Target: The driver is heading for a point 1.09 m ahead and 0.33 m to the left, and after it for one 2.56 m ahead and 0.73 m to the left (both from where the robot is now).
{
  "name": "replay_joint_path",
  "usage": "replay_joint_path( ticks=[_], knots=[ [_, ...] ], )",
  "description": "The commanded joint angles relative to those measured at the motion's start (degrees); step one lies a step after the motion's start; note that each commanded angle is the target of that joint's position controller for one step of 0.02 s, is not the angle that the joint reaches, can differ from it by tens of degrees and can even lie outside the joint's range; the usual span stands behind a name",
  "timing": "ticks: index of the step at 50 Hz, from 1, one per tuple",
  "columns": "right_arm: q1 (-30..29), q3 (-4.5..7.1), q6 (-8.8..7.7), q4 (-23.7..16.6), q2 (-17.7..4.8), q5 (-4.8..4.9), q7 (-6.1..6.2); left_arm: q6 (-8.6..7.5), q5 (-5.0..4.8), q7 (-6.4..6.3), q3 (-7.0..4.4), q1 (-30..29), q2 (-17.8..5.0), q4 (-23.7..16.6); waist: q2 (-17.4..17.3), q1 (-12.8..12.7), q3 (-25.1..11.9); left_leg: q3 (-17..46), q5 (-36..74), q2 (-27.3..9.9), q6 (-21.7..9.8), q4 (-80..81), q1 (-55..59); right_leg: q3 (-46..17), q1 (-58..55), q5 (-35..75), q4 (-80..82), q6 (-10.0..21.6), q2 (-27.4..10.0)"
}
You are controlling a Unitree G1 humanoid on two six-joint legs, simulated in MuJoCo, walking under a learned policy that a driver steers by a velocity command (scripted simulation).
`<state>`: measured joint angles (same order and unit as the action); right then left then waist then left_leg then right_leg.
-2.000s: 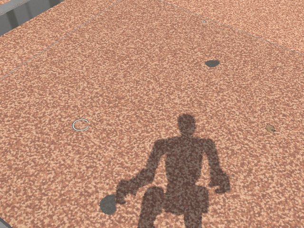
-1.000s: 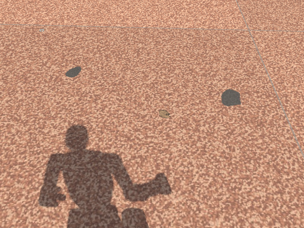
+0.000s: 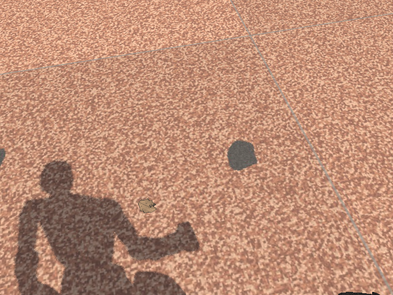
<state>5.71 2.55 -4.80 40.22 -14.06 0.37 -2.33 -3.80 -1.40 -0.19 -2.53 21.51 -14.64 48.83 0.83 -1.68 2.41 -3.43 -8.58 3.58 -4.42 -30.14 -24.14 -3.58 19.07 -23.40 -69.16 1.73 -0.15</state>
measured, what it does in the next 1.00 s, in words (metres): walks ahead, turning left: right foot, then left foot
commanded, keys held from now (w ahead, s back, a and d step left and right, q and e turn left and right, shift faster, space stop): w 0.22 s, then w+q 0.78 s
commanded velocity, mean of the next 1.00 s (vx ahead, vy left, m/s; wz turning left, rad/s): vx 0.50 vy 0.00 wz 0.32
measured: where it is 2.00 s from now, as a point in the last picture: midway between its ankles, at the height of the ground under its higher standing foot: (139, 161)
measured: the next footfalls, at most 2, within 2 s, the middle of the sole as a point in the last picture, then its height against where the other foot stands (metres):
right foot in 0.40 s outside the picture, level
left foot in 0.92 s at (166, 245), level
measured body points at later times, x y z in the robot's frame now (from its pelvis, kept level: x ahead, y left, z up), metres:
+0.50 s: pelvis +0.28 -0.06 +0.00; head +0.31 -0.07 +0.45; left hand +0.44 +0.21 -0.08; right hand +0.33 -0.33 -0.13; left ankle +0.14 +0.07 -0.64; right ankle +0.36 -0.16 -0.73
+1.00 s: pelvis +0.52 +0.05 -0.01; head +0.56 +0.07 +0.44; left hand +0.48 +0.34 -0.13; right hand +0.79 -0.14 -0.09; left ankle +0.57 +0.14 -0.73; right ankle +0.43 -0.15 -0.63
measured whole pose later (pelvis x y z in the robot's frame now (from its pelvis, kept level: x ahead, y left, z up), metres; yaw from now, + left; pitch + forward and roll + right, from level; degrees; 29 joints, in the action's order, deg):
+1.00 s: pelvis +0.52 +0.05 -0.01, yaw +24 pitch +1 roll -1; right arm 8.1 4.3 -2.0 38.4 -17.0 1.3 -2.2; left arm -4.9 -1.4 -0.1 -3.8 14.3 -17.2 47.5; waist 0.2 -1.2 4.3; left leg -1.9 -11.8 2.8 -6.0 -36.8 -26.7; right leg 1.6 14.7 -27.9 -66.0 -1.6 -3.2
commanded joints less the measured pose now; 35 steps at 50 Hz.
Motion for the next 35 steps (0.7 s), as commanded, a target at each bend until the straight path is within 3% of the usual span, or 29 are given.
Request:
replay_joint_path(
  ticks=[1, 3, 4, 7, 10, 12, 15, 17, 18, 19, 20, 21, 22, 23, 25, 26, 28, 30, 35],
  knots=[
    [4.76, 1.89, -0.74, -1.10, -5.86, -1.12, 0.27, -0.90, 0.72, -0.55, -2.05, -2.04, -6.28, -5.64, -2.80, 1.25, -4.50, 22.29, 3.10, -16.56, -10.80, 17.95, 15.81, -2.30, 16.08, 5.77, 0.58, -0.23, -6.71],
    [4.51, 1.86, -1.52, -0.03, -5.71, -0.62, 0.17, 0.15, 0.93, -0.73, -1.73, 0.02, -3.92, -5.16, -4.32, -0.34, -4.14, 18.43, 6.47, -15.87, -11.77, 20.95, 11.28, -1.51, 13.50, 6.90, 3.65, -0.97, -7.42],
    [4.81, 1.97, -1.72, 0.58, -6.21, -0.38, 0.29, 0.39, 1.00, -0.81, -1.71, -1.11, -3.83, -5.71, -4.36, -0.52, -3.31, 16.50, 7.47, -15.66, -11.82, 21.96, 10.20, -1.23, 14.46, 8.61, 5.94, -1.39, -7.81],
    [7.26, 2.38, -1.43, 2.24, -8.12, -0.10, 1.14, -0.01, 1.56, -0.75, -1.53, -8.64, -3.89, -8.22, -3.48, 1.18, -1.09, 12.63, 8.83, -14.34, -10.69, 23.26, 11.27, -0.47, 18.83, 19.24, 16.11, -2.56, -8.41],
    [9.70, 2.55, -0.92, 3.51, -9.43, 0.46, 1.59, -0.83, 1.34, -0.05, -0.82, -14.91, -2.60, -9.54, -3.50, 3.56, -0.22, 8.20, 9.59, -12.04, -8.15, 22.34, 11.43, 1.51, 15.47, 28.79, 28.87, -2.74, -6.34],
    [13.07, 2.65, -0.70, 4.91, -10.39, 0.98, 1.63, -1.16, 0.93, 0.50, -0.58, -19.22, -2.64, -10.76, -3.65, 5.65, 0.29, 8.84, 7.48, -12.74, -8.01, 21.70, 12.51, 2.32, 13.38, 30.78, 33.31, -3.07, -4.91],
    [15.72, 2.73, 0.20, 6.30, -10.93, 1.42, 1.81, -1.79, 0.63, 1.52, -0.77, -23.44, -3.86, -12.68, -3.90, 6.46, 1.13, 12.36, 6.32, -15.13, -7.80, 17.96, 18.01, 1.32, 13.98, 26.76, 38.54, -2.45, -3.55],
    [15.69, 3.03, 0.88, 6.66, -11.75, 1.32, 2.22, -2.46, 0.59, 1.99, -1.30, -22.33, -5.56, -12.79, -5.06, 4.91, 0.39, 15.17, 7.31, -16.74, -6.75, 14.71, 20.60, 1.02, 10.98, 22.14, 41.06, -1.40, -2.79],
    [14.95, 3.13, 1.21, 6.70, -12.15, 1.29, 2.37, -2.77, 0.56, 1.99, -1.69, -19.65, -6.39, -12.16, -5.74, 2.97, -0.78, 15.60, 10.21, -16.60, -5.97, 11.87, 20.74, 1.88, 6.72, 20.23, 42.44, -0.62, -2.00],
    [14.47, 2.81, 1.35, 6.61, -11.41, 1.17, 2.45, -2.98, 0.78, 1.70, -2.72, -13.40, -8.24, -10.38, -5.36, -0.24, -4.40, 14.13, 16.40, -14.14, -4.57, 5.31, 19.26, 3.02, -2.67, 19.26, 44.00, 0.87, -1.02],
    [13.91, 1.69, 1.16, 5.69, -8.48, 0.39, 2.40, -3.17, 1.55, 1.19, -4.00, -3.68, -11.77, -8.62, -3.16, -4.60, -12.19, 11.56, 13.44, -10.61, -2.31, -8.41, 12.26, -1.64, -18.33, 20.89, 41.36, 4.07, -6.69],
    [20.01, -0.04, 0.24, 4.15, -2.74, 0.46, 2.34, -2.62, 2.56, 0.71, -5.51, 3.40, -17.51, -7.47, 10.07, -4.38, -22.23, 5.14, -5.95, -2.13, 2.43, -30.73, -9.74, -23.28, -41.93, 14.84, 42.19, 12.04, -21.84],
    [20.09, 0.34, -0.46, 4.49, -5.16, 1.52, 2.35, -2.17, 2.03, 0.86, -4.59, 5.02, -13.63, -7.05, 15.00, -5.14, -25.56, 10.60, -24.84, -1.68, 2.84, -40.06, -17.29, -36.47, -42.58, 7.16, 49.05, 14.27, -25.19],
    [15.93, 1.87, -0.39, 3.68, -10.19, 2.69, 2.40, -2.01, 1.73, 0.73, -3.34, 1.67, -9.70, -7.36, 9.85, -5.21, -17.12, 11.74, -21.20, -4.71, 2.54, -44.27, -21.12, -28.91, -36.24, 3.98, 50.39, 11.62, -23.06],
    [10.70, 2.11, 0.31, 2.29, -9.34, 1.65, 2.55, -1.90, 1.62, 0.72, -2.02, -6.01, -6.04, -7.73, 5.00, -2.28, -7.39, 9.70, -12.64, -8.74, 2.67, -40.94, -19.25, -16.25, -21.78, 9.69, 54.21, 9.16, -18.50],
    [11.22, 2.44, 1.04, 2.37, -8.56, 1.43, 2.50, -2.25, 1.83, 0.74, -1.68, -8.31, -4.89, -7.64, 6.26, -0.39, -5.05, 10.04, -9.86, -10.29, 2.88, -38.60, -16.50, -11.81, -16.90, 12.62, 56.39, 8.41, -16.88],
    [12.52, 2.27, 2.40, 2.53, -6.14, 1.61, 2.23, -2.86, 2.00, 0.76, -1.91, -10.19, -4.77, -6.95, 6.27, 1.46, -3.09, 9.24, -7.24, -10.88, 3.66, -37.38, -13.22, -5.71, -11.73, 17.65, 59.50, 8.47, -15.51],
    [11.07, 2.21, 3.27, 1.44, -5.24, 1.36, 2.32, -3.30, 2.11, 0.50, -2.42, -10.19, -6.02, -5.97, 4.25, 2.06, -1.54, 9.49, -4.00, -11.20, 4.45, -34.79, -14.83, -1.20, -10.74, 22.69, 61.02, 8.97, -15.64],
    [3.80, 1.59, 3.03, -1.34, -3.94, 0.92, 1.04, -2.68, 2.02, -0.46, -3.26, -8.83, -8.67, -4.36, 2.58, 0.18, 0.43, 6.77, 9.00, -10.65, 4.58, -18.44, -14.55, 8.60, -12.83, 26.31, 61.82, 7.67, -14.07]
  ],
)
Keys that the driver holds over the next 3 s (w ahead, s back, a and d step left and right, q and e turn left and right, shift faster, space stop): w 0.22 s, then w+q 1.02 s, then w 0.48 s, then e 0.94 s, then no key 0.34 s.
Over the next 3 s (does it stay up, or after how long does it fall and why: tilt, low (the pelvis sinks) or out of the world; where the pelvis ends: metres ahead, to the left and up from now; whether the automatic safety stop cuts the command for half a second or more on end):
stays up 1.00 0.34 0.01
